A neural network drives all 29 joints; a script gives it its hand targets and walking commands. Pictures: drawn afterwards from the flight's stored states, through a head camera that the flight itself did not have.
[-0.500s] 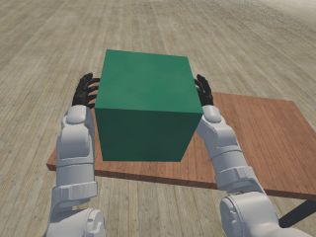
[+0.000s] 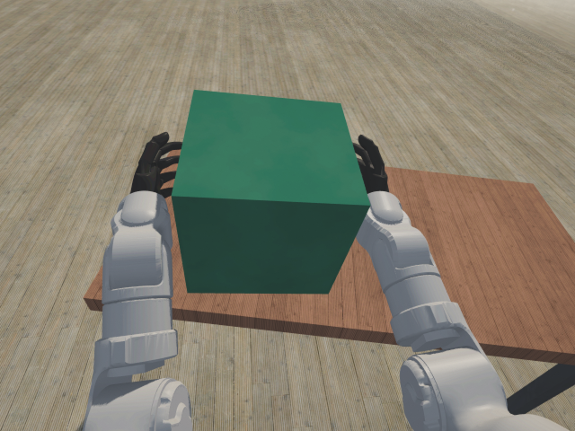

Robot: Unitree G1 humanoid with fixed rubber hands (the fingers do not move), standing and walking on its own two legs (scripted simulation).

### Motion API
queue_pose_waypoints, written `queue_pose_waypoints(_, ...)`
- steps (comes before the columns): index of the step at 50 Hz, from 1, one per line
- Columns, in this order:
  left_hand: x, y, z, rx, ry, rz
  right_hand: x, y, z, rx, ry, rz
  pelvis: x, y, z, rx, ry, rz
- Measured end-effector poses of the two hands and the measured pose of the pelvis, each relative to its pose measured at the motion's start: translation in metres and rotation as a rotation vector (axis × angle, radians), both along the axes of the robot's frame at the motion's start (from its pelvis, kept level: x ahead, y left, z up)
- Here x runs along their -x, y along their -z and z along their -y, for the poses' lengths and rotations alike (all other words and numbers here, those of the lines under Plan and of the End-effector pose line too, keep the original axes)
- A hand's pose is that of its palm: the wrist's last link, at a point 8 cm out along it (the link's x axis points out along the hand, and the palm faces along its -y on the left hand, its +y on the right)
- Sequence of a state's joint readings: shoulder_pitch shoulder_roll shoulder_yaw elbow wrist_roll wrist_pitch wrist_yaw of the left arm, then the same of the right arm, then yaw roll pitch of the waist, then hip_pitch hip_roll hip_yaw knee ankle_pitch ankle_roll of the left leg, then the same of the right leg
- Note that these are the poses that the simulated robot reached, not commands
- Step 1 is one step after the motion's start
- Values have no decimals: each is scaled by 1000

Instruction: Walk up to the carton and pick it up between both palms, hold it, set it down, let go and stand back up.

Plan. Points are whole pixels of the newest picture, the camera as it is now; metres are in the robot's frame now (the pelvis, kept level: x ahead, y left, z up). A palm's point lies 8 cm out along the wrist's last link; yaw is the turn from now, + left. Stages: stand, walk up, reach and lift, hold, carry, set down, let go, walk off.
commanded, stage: hold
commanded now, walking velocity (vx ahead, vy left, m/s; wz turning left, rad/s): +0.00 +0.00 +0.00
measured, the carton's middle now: (264, 197) +0.38 +0.01 +0.15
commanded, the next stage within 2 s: none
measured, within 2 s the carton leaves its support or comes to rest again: neither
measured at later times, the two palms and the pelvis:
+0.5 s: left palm (150, 194) +0.35 +0.15 +0.18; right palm (371, 192) +0.36 -0.14 +0.17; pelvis +0.00 +0.00 +0.00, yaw +0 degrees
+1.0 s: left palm (150, 194) +0.35 +0.15 +0.18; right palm (371, 192) +0.36 -0.14 +0.17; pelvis +0.00 +0.00 +0.00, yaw +0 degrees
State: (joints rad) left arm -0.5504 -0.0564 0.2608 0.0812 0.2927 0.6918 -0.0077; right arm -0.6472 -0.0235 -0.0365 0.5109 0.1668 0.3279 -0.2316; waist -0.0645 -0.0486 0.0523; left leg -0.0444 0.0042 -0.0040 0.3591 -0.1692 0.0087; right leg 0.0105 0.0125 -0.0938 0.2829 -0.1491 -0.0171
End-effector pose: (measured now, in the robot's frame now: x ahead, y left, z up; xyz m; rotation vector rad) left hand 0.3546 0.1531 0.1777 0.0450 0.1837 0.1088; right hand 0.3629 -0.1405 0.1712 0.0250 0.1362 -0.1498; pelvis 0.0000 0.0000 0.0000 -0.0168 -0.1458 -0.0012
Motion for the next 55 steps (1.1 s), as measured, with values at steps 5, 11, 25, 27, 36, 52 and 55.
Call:
queue_pose_waypoints(5, 0, 0, 0, 0, 0, 0, 0, 0, 0, 0, 0, 0, 0, 0, 0, 0, 0, 0)
queue_pose_waypoints(11, 0, 0, 0, 0, 0, 0, 0, 0, 0, 0, 0, 1, 0, 0, 0, 0, 0, 0)
queue_pose_waypoints(25, 0, 0, 0, 0, 0, -1, 0, 0, 0, 0, 0, 2, 0, 0, 0, 0, 0, 1)
queue_pose_waypoints(27, 0, 0, 0, 0, 0, -1, 0, 0, 0, 0, 0, 2, 0, 0, 0, 0, 0, 1)
queue_pose_waypoints(36, 0, 0, 0, 0, 0, -2, 0, 0, 0, 0, 0, 2, 0, 0, 0, 0, 0, 1)
queue_pose_waypoints(52, 0, 1, 0, 0, 0, -2, 0, 0, 0, 0, 0, 3, 0, 0, 0, 0, 0, 1)
queue_pose_waypoints(55, 0, 1, 0, 0, 0, -3, 0, 0, 0, 0, 0, 3, 0, 0, 0, 0, 0, 2)
